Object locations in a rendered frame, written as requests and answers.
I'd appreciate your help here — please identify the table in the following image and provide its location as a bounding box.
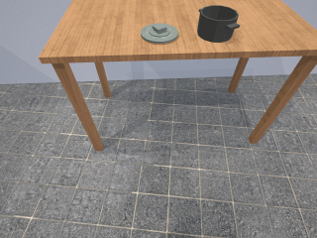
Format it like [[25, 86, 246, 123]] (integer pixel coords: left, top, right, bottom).
[[39, 0, 317, 152]]

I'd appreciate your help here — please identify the pot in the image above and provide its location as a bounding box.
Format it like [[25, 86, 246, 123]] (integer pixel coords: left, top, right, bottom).
[[197, 5, 240, 43]]

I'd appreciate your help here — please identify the lid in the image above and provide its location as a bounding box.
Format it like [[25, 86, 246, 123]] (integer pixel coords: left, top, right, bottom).
[[141, 23, 178, 44]]

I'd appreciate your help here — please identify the knob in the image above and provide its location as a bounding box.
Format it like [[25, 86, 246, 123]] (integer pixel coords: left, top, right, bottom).
[[153, 23, 167, 33]]

